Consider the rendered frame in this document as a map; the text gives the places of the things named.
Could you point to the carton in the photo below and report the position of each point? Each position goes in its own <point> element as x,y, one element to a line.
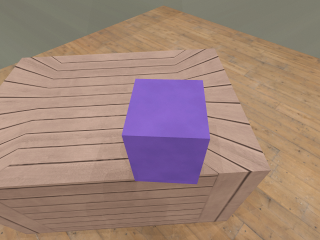
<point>166,131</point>

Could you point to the pedestal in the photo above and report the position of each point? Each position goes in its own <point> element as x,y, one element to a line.
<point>63,163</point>

